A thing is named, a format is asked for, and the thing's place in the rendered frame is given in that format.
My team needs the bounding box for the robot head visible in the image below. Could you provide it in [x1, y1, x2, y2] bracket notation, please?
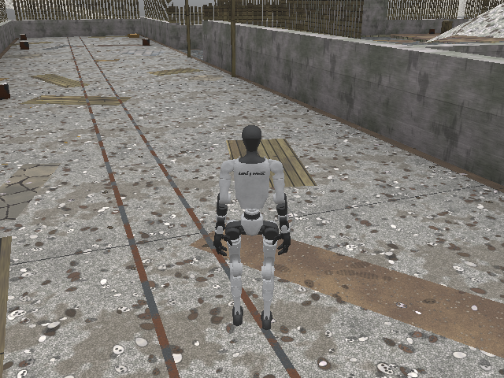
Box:
[239, 125, 265, 164]

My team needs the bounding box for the left robot forearm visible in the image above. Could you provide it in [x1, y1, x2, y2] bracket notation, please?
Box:
[214, 193, 228, 234]

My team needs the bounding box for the right robot upper arm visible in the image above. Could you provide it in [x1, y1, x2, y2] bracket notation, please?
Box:
[269, 159, 285, 204]

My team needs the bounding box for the robot left thigh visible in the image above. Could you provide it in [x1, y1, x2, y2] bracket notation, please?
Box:
[225, 220, 243, 277]

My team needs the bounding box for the left robot upper arm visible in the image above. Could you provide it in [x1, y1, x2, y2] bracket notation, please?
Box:
[219, 159, 235, 204]

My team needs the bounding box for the robot right hand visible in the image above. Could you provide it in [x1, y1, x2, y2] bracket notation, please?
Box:
[272, 232, 291, 255]

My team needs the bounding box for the robot left hand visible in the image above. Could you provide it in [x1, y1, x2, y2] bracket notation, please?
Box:
[213, 232, 232, 256]

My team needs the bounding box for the right robot forearm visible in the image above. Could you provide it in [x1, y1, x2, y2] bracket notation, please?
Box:
[276, 193, 290, 233]

